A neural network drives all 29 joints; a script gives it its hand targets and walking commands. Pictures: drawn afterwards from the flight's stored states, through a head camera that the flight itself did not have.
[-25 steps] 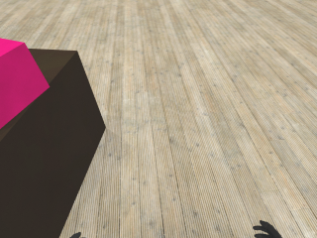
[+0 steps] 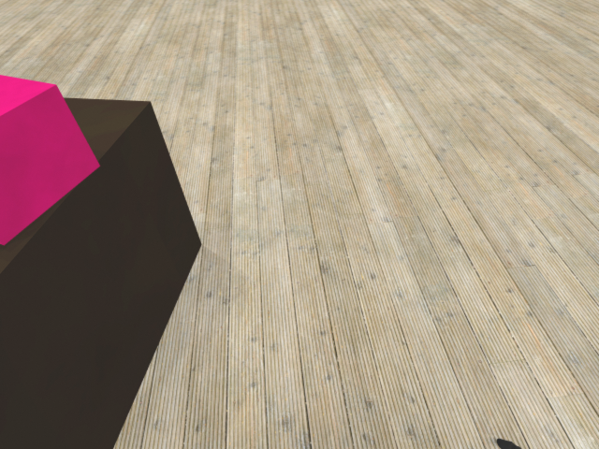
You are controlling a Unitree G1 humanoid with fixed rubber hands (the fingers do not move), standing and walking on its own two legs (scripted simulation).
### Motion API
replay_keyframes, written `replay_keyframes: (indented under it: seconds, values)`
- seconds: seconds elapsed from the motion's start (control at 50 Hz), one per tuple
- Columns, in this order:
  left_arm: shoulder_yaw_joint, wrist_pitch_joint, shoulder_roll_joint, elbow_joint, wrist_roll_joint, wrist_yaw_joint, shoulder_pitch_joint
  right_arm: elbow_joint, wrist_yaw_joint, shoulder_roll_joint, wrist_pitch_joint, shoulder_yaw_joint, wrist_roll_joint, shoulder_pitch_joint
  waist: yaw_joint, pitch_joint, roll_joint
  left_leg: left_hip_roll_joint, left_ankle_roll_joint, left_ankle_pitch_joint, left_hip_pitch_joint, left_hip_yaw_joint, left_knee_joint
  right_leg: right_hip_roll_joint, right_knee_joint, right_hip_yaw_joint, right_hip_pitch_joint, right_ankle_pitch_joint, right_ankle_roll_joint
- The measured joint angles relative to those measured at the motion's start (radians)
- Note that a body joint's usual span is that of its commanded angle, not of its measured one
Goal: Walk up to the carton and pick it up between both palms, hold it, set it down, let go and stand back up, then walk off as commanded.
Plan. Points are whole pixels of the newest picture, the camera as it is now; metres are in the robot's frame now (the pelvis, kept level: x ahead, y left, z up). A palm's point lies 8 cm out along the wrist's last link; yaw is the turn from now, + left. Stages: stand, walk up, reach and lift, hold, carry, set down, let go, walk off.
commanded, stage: stand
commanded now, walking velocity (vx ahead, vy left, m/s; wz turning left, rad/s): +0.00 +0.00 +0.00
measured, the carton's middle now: out of the picture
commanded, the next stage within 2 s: walk up in 0.78 s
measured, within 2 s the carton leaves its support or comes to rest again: neither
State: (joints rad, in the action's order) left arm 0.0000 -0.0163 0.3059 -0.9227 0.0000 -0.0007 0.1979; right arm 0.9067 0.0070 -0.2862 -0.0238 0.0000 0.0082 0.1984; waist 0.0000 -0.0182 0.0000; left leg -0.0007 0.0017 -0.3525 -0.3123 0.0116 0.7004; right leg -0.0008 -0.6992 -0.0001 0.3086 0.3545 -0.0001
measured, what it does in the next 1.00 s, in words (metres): stands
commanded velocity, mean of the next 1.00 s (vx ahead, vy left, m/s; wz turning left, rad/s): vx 0.00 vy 0.00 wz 0.00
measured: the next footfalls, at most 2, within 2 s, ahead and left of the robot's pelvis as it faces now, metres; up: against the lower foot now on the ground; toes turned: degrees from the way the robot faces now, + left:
right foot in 1.76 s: +0.33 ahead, -0.05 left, +0.00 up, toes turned +33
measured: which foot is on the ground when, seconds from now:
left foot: down 0.00-1.00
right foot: down 0.00-1.00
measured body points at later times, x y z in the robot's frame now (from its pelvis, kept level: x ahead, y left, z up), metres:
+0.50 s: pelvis -0.02 +0.00 +0.01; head -0.03 +0.00 +0.46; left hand +0.05 +0.28 -0.12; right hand +0.06 -0.28 -0.12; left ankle +0.02 +0.12 -0.72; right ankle +0.01 -0.12 -0.72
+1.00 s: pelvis -0.02 +0.00 +0.01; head -0.02 +0.00 +0.46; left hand +0.05 +0.28 -0.12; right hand +0.05 -0.28 -0.12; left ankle +0.02 +0.12 -0.72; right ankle +0.01 -0.12 -0.72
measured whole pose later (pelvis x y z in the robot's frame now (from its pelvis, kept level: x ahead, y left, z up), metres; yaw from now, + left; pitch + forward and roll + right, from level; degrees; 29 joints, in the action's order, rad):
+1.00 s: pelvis -0.02 +0.00 +0.01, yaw +0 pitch -1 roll +0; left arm 0.00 -0.02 0.31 -1.01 0.00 0.00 0.20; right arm 1.00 0.00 -0.29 -0.02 0.00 0.01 0.20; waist 0.00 -0.02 0.00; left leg 0.00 0.00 -0.24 -0.31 0.02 0.56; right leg 0.00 -0.57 0.00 0.31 0.25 0.00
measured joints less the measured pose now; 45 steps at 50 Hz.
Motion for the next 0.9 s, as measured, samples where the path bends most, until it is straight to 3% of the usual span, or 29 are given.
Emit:
replay_keyframes:
  seconds: [0.9]
  values:
    - [0.000, -0.002, 0.000, -0.092, 0.000, 0.002, 0.000, 0.095, -0.007, -0.002, -0.001, 0.000, 0.000, -0.001, 0.000, 0.000, 0.000, 0.000, 0.000, 0.113, 0.004, 0.001, -0.138, 0.000, 0.126, 0.000, 0.001, -0.107, -0.001]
